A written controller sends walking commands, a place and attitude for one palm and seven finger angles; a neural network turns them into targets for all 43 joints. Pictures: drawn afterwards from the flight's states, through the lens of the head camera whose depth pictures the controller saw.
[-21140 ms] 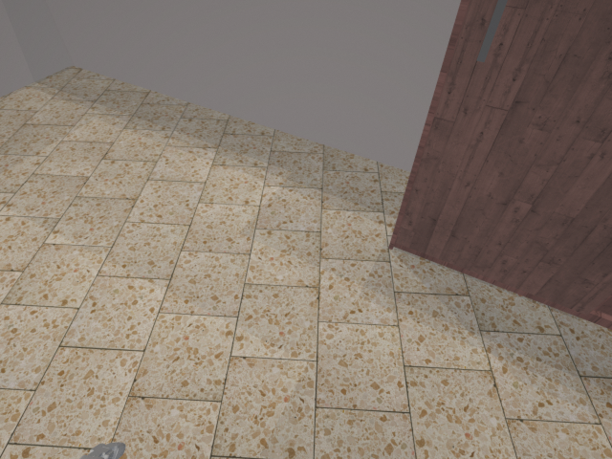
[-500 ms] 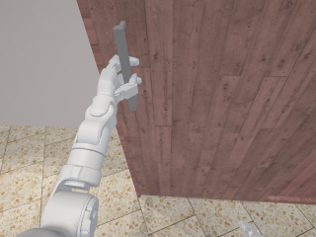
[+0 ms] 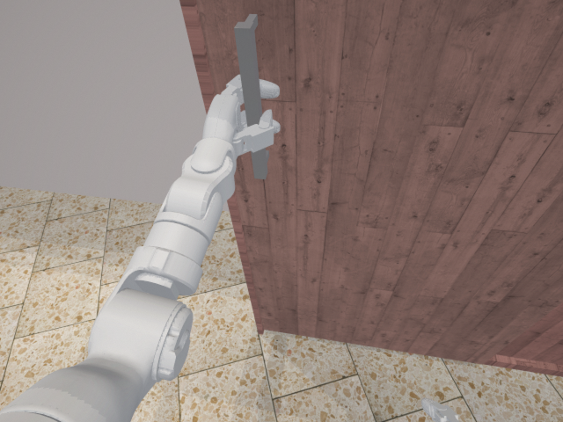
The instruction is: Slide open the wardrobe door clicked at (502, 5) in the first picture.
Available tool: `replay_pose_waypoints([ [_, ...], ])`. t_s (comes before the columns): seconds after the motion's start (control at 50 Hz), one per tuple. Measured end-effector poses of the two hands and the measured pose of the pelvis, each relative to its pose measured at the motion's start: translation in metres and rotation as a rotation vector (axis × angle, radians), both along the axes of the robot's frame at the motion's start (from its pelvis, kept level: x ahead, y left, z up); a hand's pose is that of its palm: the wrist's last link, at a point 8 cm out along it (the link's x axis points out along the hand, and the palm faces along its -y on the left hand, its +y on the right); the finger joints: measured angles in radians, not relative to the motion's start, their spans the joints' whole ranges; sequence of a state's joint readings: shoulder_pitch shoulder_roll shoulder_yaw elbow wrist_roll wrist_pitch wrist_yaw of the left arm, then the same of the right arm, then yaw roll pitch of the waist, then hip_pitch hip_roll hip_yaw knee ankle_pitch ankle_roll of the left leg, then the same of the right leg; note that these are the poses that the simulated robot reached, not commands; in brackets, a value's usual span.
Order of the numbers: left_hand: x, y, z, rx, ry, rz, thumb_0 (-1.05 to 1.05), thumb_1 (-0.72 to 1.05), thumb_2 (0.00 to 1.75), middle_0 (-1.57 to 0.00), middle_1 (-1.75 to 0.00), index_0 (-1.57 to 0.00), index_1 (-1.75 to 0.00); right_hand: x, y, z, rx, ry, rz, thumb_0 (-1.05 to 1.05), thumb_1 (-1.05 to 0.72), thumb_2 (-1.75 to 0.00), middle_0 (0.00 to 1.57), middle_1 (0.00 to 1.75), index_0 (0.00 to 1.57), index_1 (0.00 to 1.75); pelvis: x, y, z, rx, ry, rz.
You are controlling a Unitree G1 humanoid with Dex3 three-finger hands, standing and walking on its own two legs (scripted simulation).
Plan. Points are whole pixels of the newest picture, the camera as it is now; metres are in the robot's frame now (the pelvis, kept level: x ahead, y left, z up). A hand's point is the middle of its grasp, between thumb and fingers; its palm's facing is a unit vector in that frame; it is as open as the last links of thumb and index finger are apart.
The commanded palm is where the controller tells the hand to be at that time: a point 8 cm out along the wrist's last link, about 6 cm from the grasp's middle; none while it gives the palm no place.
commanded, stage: tug the door sideways, standing still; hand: left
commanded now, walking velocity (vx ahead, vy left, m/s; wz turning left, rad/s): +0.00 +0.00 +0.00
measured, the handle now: (257, 106) +0.50 +0.06 +0.20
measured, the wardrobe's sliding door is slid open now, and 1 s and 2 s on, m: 0.00 0.01 0.20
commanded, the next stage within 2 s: step sideways, sliding the door along in 0.30 s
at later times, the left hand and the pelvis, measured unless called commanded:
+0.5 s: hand (268, 134) +0.45 +0.04 +0.19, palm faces -0.14 -0.98 -0.10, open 5.8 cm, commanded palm +0.43 +0.07 +0.21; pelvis -0.02 +0.02 +0.00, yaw -2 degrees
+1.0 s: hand (279, 136) +0.46 +0.02 +0.19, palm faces +0.02 -1.00 -0.08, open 6.1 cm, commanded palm +0.43 +0.00 +0.20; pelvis +0.00 -0.08 -0.02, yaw +0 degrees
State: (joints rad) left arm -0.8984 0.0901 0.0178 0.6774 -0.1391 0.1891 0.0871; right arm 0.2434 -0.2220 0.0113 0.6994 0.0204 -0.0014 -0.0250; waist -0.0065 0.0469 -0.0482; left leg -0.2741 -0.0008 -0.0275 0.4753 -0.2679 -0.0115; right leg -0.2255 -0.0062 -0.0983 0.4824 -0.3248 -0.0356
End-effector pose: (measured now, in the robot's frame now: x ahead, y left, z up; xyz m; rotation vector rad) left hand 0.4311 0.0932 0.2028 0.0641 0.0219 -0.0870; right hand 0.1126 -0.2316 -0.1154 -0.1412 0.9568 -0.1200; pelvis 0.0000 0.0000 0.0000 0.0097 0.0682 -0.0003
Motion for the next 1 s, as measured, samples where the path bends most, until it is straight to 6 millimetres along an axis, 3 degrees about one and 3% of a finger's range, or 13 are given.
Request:
replay_pose_waypoints([
  [0.16, -0.001, -0.001, 0.0, 0.01, -0.008, -0.003, 0.01, 0.8, 0.82, -0.36, -1.4, -0.25, -1.4, -0.043, 0.001, -0.01, 0.0, 0.076, -0.015, 0.01, -0.91, -0.9, 0.2, 0.3, 0.2, 0.3, -0.011, 0.006, -0.001, -0.004, 0.008, 0.001],
  [0.28, -0.001, -0.002, 0.0, 0.01, -0.011, -0.013, 0.01, 0.8, 0.81, -0.36, -1.4, -0.25, -1.4, -0.059, 0.002, -0.01, -0.011, 0.088, -0.024, 0.01, -0.91, -0.9, 0.2, 0.3, 0.2, 0.3, -0.015, 0.01, -0.002, -0.007, 0.012, -0.001],
  [0.44, 0.0, -0.002, -0.001, 0.008, -0.021, -0.032, 0.0, 0.79, 0.81, -0.37, -1.4, -0.27, -1.4, -0.059, 0.008, -0.008, -0.02, 0.057, -0.027, 0.01, -0.91, -0.9, 0.2, 0.3, 0.2, 0.3, -0.018, 0.017, -0.003, -0.011, 0.017, -0.011],
  [0.54, 0.004, 0.001, -0.006, 0.03, -0.117, -0.064, -0.01, 0.75, 0.83, -0.41, -1.4, -0.29, -1.4, -0.054, 0.007, -0.008, -0.043, 0.012, -0.111, 0.01, -0.91, -0.9, 0.21, 0.3, 0.2, 0.3, -0.02, 0.019, -0.007, -0.008, -0.008, -0.056],
  [0.66, 0.005, -0.001, -0.01, 0.008, -0.173, -0.045, -0.02, 0.75, 0.85, -0.44, -1.4, -0.29, -1.4, -0.049, 0.004, -0.015, -0.017, 0.039, -0.115, 0.01, -0.91, -0.9, 0.2, 0.3, 0.2, 0.3, -0.021, 0.003, -0.008, -0.029, -0.044, -0.066],
  [0.8, 0.005, -0.007, -0.014, -0.001, -0.244, 0.042, -0.01, 0.76, 0.86, -0.45, -1.4, -0.26, -1.4, -0.026, -0.025, -0.028, 0.007, 0.069, -0.034, 0.01, -0.91, -0.9, 0.21, 0.3, 0.2, 0.3, -0.013, -0.042, -0.02, -0.05, -0.088, -0.045],
  [1.0, 0.003, -0.016, -0.019, 0.007, -0.323, 0.088, 0.0, 0.8, 0.86, -0.46, -1.4, -0.16, -1.4, 0.056, -0.081, -0.016, -0.054, 0.001, 0.09, 0.01, -0.91, -0.9, 0.2, 0.3, 0.2, 0.3, -0.001, -0.084, -0.016, -0.03, -0.07, 0.005],
])
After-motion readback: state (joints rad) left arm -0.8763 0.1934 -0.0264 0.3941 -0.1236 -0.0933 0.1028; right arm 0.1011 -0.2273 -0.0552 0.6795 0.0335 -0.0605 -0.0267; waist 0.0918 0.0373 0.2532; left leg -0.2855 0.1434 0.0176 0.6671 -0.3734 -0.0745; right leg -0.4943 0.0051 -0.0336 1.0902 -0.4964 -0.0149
